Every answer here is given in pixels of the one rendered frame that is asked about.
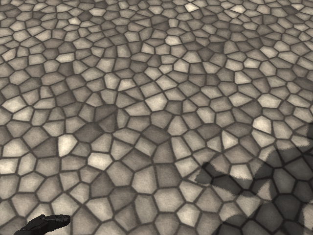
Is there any robot left hand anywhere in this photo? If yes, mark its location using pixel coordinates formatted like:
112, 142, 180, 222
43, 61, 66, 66
14, 214, 70, 235

